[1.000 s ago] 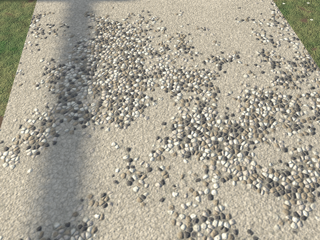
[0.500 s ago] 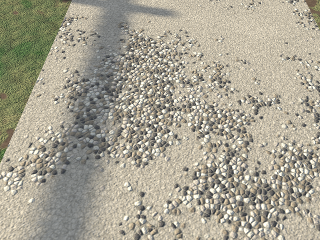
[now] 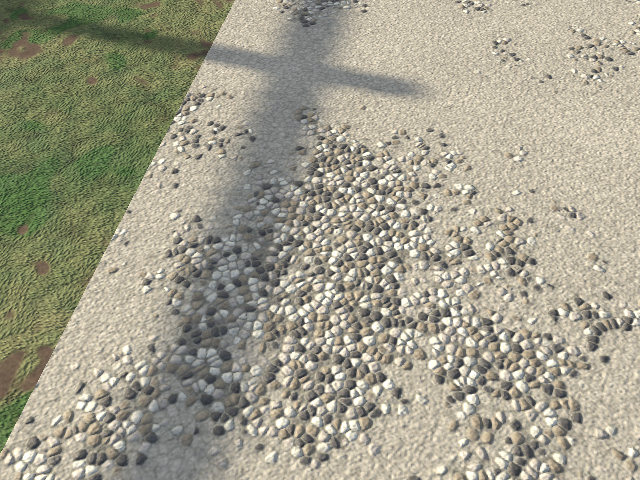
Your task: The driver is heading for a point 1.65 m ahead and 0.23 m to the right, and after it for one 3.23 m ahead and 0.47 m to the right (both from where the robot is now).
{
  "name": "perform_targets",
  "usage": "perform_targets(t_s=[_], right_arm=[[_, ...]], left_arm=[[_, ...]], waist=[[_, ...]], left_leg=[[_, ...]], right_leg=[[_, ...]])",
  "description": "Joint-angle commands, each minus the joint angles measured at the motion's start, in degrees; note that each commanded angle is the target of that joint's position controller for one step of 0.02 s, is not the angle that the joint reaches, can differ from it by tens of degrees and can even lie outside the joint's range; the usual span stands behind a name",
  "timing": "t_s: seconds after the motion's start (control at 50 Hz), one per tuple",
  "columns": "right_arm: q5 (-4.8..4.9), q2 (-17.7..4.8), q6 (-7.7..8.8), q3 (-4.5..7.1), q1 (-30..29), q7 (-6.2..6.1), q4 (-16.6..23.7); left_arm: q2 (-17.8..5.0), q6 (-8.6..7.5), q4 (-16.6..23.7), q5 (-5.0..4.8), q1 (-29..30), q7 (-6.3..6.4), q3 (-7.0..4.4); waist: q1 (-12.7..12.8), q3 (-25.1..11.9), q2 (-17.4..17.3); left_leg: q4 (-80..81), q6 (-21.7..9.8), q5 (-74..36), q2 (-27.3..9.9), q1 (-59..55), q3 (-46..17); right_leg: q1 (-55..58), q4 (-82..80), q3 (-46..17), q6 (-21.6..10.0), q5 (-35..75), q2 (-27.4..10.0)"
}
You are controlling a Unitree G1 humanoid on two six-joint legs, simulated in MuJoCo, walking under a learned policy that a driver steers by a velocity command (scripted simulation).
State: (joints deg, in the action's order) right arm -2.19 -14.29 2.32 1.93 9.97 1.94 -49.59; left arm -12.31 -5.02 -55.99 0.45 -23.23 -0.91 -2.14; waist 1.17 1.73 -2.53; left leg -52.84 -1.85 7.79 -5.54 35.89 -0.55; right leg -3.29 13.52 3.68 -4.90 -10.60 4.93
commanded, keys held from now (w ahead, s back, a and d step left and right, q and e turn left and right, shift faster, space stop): w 0.40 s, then w+e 0.54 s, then w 0.06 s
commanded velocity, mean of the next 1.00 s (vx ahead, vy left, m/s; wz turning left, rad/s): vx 0.50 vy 0.00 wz -0.22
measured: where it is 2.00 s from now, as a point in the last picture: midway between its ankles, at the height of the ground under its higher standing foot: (386, 342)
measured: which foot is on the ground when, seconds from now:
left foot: up 0.00-0.20, down 0.22-0.78, up 0.80-1.00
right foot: down 0.00-0.22, up 0.24-0.78, down 0.80-1.00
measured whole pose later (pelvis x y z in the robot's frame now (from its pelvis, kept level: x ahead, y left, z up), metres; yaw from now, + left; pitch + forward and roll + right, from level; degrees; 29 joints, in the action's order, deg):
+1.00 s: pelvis +0.54 -0.02 -0.01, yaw -17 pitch +0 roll +0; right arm -2.4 -13.6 3.6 2.2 10.3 0.5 -48.3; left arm -14.9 -2.5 -53.5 0.1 -17.3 -0.3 -4.2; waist 0.4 3.0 -1.1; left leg -63.1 0.7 16.7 -5.9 31.8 -1.4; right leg -10.6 20.5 0.5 -8.3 -10.0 8.3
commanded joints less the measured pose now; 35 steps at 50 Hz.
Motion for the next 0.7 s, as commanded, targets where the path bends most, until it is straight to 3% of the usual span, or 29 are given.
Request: perform_targets(t_s=[0.02,0.1,0.16,0.2,0.22,0.24,0.26,0.28,0.3,0.32,0.36,0.44,0.54,0.64,0.7], right_arm=[[0.38,-1.15,0.48,-0.47,-5.69,0.31,4.58],[0.72,-1.76,0.66,-0.72,-11.8,0.02,6.48],[0.59,-2.98,1.15,-0.25,-11.63,-0.34,6.93],[0.28,-4.41,1.86,0.69,-2.16,-1.04,3.83],[-0.46,-6.33,2.5,1.6,7.4,-1.66,0.65],[-1.98,-11.47,2.88,2.97,16.59,-2.47,-0.67],[-1.16,-14.74,2.18,3.96,17.64,-2.1,-1.19],[1.01,-11.03,1.61,3.4,13.41,-1.73,-0.92],[1.37,-7.77,1.74,2.5,8.16,-1.57,-0.27],[1.14,-5.29,2.12,1.88,5.39,-1.37,-0.11],[1.4,-3.07,2.78,1.2,4.6,-1.68,-1.26],[1.65,-4.97,4.19,1.69,9.02,-1.83,-3.75],[1.36,-4.14,4.26,1.24,12.77,-2.11,-5.38],[1.14,-4.14,4.26,0.95,16.88,-3.03,-7.27],[0.86,-5.26,3.72,1.11,17.46,-3.73,-8.05]], left_arm=[[-6.83,-1.0,1.94,-0.22,-1.11,0.11,-1.1],[-7.78,-0.75,0.32,0.2,-4.74,0.63,-1.17],[-8.54,-0.26,-0.45,0.71,-4.54,1.28,-1.33],[-9.22,0.14,-0.61,0.74,-3.12,1.48,-1.46],[-8.53,0.27,-0.37,0.53,-2.91,1.44,-1.16],[-5.28,0.09,2.11,-0.65,-3.74,1.16,-0.14],[-2.77,0.26,1.95,-1.4,-9.48,1.03,0.04],[-8.23,0.72,1.79,0.16,-4.36,1.34,-1.5],[-7.25,0.35,3.17,0.24,-0.18,0.92,-1.42],[-6.02,0.28,3.36,0.24,1.64,0.64,-1.21],[-4.6,1.67,2.61,1.56,0.47,-0.02,-1.06],[-3.63,3.28,3.69,1.51,4.34,-1.03,-1.08],[-3.39,3.29,6.98,0.85,14.35,-1.26,-0.84],[-2.27,2.92,10.27,1.13,22.82,-1.62,0.23],[-2.74,2.67,11.44,1.31,23.55,-1.68,0.08]], waist=[[0.05,3.06,6.31],[1.89,3.23,6.48],[0.63,2.88,6.67],[-3.74,-1.99,6.46],[-7.43,-7.42,4.63],[-9.64,-15.35,-2.49],[-7.04,-20.31,-12.03],[-6.23,-13.57,-2.8],[-4.39,-5.89,-1.39],[-2.88,-2.83,-0.1],[-0.03,-0.94,-1.39],[0.57,0.45,-0.63],[-1.4,3.54,-0.28],[-3.89,4.99,-0.42],[-3.22,4.29,-1.0]], left_leg=[[9.52,0.89,-6.76,0.72,-1.3,3.38],[17.38,-0.22,-7.68,2.31,-2.72,4.27],[20.97,-2.44,-1.81,3.7,-5.16,4.15],[25.36,-4.67,0.87,7.03,-17.7,5.43],[26.98,-6.57,-0.46,5.79,-30.89,3.89],[27.7,-10.77,4.51,-8.65,-47.52,-13.04],[34.24,-17.55,3.99,-20.34,-55.57,-36.74],[35.72,-15.85,7.93,-16.71,-49.89,-33.65],[37.63,-14.2,5.98,-14.4,-41.51,-25.19],[39.95,-12.3,1.92,-11.47,-35.63,-19.66],[42.64,-9.89,-3.71,-7.5,-28.81,-12.54],[46.16,-10.13,-7.93,-6.55,-28.13,-6.54],[47.71,-7.64,-11.31,-5.27,-30.56,0.75],[46.06,-6.33,-20.61,-6.5,-36.81,6.26],[40.19,-5.69,-34.37,-8.0,-42.61,8.7]], right_leg=[[-4.07,-6.91,-7.07,-5.98,19.57,-13.13],[2.45,-5.07,-7.33,-5.68,23.35,-15.48],[7.82,-0.51,-7.48,-5.1,31.51,-17.71],[7.97,11.13,-5.7,-3.61,43.63,-16.51],[2.4,22.33,-3.62,-2.5,39.49,-14.11],[-12.5,40.72,-0.67,-0.72,19.36,-10.04],[-28.25,57.23,-1.0,0.5,-21.04,-0.48],[-33.03,60.25,-6.86,-0.36,-17.62,-4.1],[-33.88,58.34,-6.84,-0.5,-12.25,-6.35],[-31.85,55.0,-6.58,-0.38,-8.82,-8.24],[-26.88,50.96,-5.89,0.97,-6.6,-9.88],[-30.1,47.5,-4.78,2.66,-1.43,-10.45],[-35.56,37.05,-5.18,3.0,8.73,-9.49],[-34.2,25.66,0.23,1.28,11.88,-8.28],[-31.79,21.72,2.99,-1.27,5.94,-6.12]])
Keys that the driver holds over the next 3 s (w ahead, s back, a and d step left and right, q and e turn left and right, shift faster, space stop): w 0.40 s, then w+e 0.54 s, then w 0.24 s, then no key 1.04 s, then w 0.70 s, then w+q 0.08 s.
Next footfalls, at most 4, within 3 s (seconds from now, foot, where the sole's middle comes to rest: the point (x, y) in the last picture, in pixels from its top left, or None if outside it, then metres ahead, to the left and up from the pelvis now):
0.22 left None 0.29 0.12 -0.78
0.80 right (383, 445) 0.57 -0.07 -0.78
1.32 left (353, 309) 0.92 -0.01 -0.78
1.70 right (430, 349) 0.80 -0.19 -0.78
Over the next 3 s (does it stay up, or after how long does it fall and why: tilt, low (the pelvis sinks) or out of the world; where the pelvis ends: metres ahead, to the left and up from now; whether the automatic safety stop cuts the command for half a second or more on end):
stays up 1.09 -0.16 -0.03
